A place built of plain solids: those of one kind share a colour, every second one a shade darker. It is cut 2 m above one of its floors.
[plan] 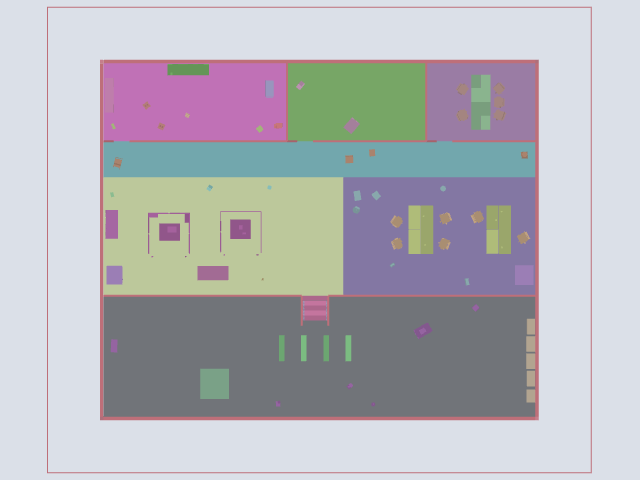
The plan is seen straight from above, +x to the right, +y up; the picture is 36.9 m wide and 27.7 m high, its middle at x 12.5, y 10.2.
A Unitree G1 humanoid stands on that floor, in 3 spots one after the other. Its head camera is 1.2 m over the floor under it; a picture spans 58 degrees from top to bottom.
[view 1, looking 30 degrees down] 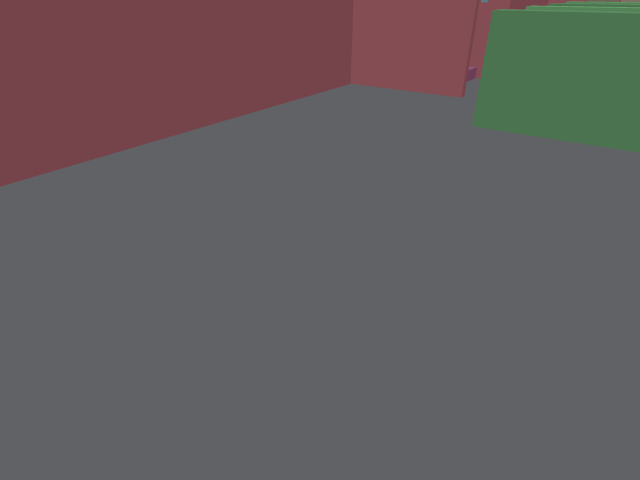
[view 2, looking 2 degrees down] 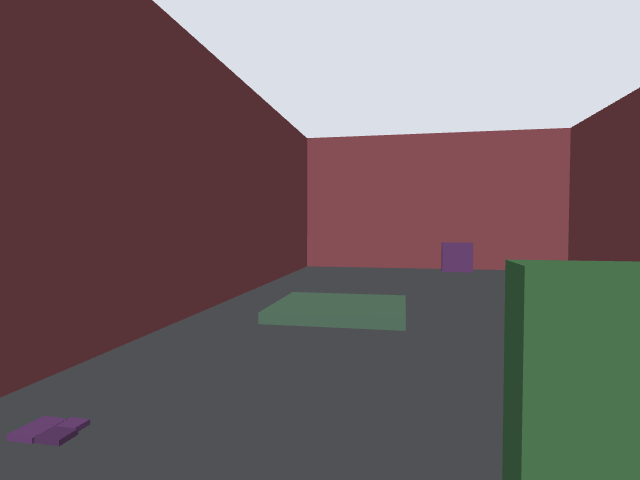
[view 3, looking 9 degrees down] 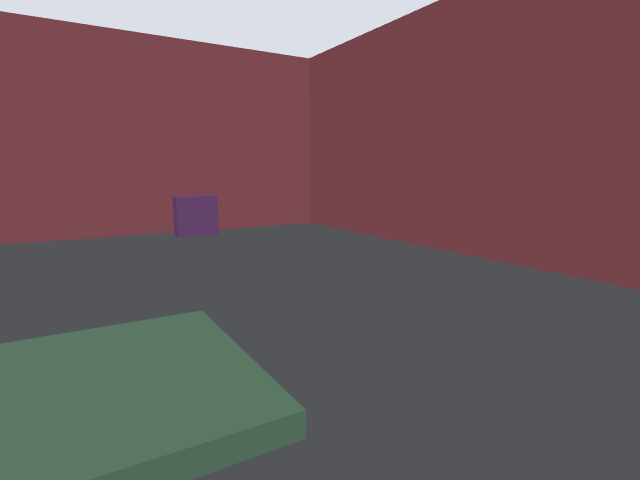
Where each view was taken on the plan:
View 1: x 5.65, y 3.45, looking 35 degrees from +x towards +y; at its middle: ground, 2.40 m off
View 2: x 12.20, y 2.75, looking -169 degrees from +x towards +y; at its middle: wall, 12.44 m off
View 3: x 8.82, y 1.90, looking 149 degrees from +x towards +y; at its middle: ground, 7.67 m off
